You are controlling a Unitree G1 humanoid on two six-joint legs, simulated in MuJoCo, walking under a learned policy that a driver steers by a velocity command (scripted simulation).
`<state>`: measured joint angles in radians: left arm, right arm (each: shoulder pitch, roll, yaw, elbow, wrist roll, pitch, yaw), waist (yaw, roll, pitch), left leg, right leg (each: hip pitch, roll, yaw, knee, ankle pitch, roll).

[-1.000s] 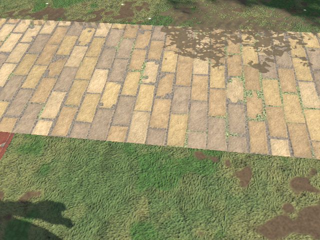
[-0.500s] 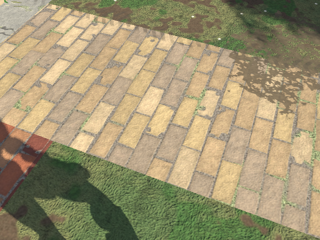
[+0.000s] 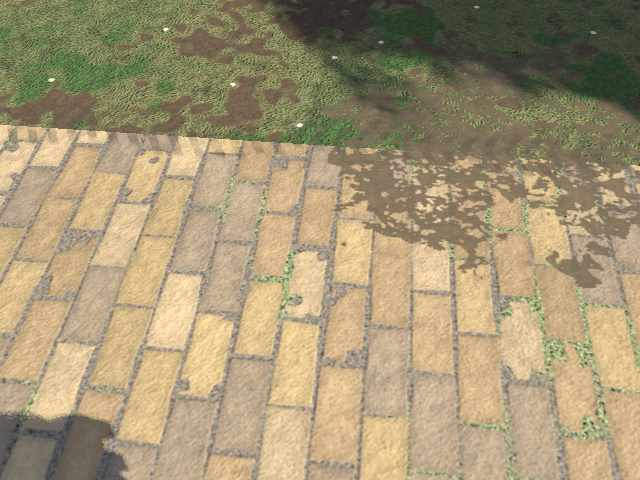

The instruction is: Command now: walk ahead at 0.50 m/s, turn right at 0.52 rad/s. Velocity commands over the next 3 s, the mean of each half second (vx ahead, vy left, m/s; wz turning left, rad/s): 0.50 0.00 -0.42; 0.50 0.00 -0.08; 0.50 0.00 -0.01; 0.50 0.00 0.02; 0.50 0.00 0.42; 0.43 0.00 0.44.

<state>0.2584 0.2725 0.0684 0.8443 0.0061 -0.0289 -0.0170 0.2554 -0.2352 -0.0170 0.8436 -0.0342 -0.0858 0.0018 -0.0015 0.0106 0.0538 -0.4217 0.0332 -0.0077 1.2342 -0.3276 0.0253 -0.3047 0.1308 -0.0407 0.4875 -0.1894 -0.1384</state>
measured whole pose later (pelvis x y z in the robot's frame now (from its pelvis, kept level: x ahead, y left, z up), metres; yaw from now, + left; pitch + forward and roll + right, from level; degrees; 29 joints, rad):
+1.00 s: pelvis +0.54 -0.06 +0.00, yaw -14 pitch +0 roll +1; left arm 0.14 0.24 0.02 0.80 0.03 -0.07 -0.01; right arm 0.39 -0.24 -0.03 0.95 -0.01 -0.06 0.01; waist -0.04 0.02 0.04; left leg -0.29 0.00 0.01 1.06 -0.39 0.07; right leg -0.34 0.03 -0.08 0.52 -0.19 -0.09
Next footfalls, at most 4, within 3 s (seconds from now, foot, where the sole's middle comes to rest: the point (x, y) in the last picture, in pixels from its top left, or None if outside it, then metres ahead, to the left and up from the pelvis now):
0.38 left None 0.41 0.10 -0.77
0.90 right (412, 410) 0.61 -0.16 -0.77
1.44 left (355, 282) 0.95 -0.05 -0.77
1.98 right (445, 210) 1.19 -0.31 -0.77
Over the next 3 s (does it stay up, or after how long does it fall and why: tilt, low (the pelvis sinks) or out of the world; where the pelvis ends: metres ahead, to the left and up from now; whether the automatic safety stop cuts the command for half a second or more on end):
stays up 1.58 -0.20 0.00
